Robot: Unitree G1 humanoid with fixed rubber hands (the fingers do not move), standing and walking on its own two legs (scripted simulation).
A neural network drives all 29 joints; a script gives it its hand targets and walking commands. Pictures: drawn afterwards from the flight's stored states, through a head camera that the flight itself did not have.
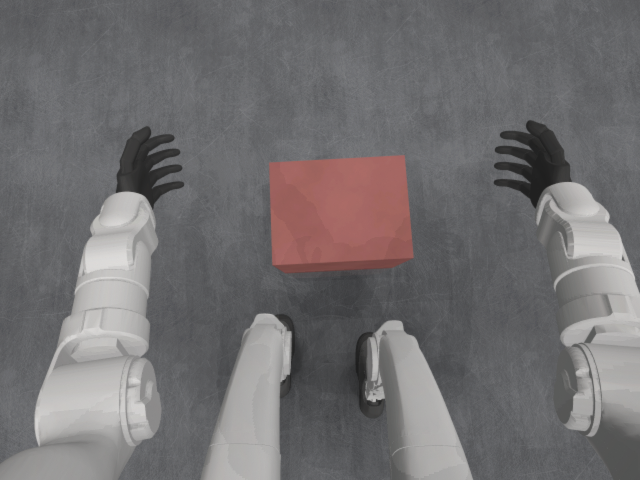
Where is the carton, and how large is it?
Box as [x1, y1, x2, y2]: [269, 155, 413, 272]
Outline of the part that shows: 404,155 269,162 272,264 284,272 303,272 392,267 412,258 413,256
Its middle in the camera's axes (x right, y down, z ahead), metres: +0.05 -0.04 +0.92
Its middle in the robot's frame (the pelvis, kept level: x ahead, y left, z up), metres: +0.47 -0.01 -0.53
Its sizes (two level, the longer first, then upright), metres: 0.284 0.216 0.258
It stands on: the floor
